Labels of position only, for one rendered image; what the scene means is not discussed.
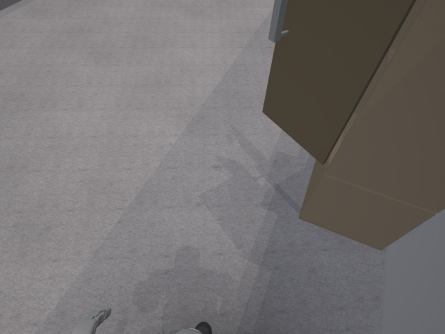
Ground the robot left hand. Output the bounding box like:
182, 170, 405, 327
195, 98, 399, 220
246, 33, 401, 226
71, 307, 112, 334

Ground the cupboard door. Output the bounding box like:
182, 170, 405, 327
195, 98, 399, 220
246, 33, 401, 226
262, 0, 416, 165

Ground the handle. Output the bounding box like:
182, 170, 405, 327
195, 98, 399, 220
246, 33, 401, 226
268, 0, 289, 42

